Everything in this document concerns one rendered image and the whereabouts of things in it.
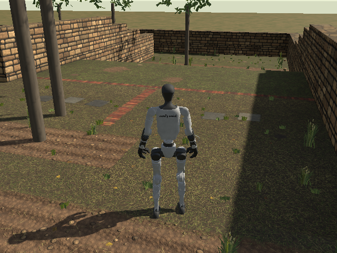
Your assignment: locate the left robot upper arm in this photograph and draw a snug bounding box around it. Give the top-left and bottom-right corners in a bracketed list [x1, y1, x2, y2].
[143, 107, 157, 136]

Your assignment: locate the right robot upper arm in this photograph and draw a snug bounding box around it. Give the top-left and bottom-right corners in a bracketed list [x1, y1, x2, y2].
[179, 106, 193, 136]

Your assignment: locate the robot right hand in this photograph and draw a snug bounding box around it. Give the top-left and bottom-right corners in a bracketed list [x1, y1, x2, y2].
[186, 147, 198, 158]

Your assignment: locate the robot left hand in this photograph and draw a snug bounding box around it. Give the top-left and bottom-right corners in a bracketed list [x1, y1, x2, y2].
[138, 147, 150, 159]

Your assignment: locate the robot right forearm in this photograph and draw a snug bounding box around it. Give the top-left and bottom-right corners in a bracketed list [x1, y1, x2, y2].
[187, 129, 197, 149]

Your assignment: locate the robot left forearm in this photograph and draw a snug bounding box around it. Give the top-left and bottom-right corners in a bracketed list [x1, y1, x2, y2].
[139, 128, 149, 149]

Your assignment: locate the left robot foot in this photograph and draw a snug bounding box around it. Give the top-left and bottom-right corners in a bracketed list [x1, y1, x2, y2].
[153, 205, 161, 219]

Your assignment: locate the left robot shin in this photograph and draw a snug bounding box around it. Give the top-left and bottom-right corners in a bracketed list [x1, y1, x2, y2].
[153, 176, 161, 212]

